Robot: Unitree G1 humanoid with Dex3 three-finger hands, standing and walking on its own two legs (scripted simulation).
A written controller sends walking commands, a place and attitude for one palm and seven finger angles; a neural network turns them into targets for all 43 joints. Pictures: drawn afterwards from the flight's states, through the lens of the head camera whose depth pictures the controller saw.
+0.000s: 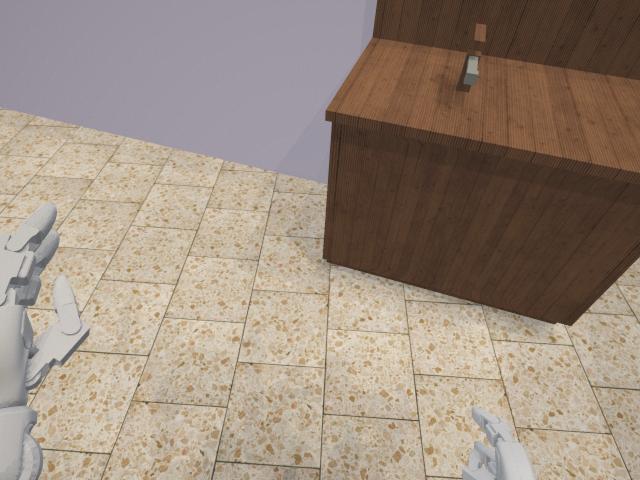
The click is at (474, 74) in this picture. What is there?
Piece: tap's lever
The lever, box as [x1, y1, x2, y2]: [463, 69, 478, 85]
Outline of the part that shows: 467,69 463,83 474,85 478,71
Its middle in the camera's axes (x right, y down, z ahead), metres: +0.38 -0.41 +0.98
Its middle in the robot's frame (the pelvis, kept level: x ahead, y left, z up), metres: +1.03 -0.31 +0.06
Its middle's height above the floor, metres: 0.83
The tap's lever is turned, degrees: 0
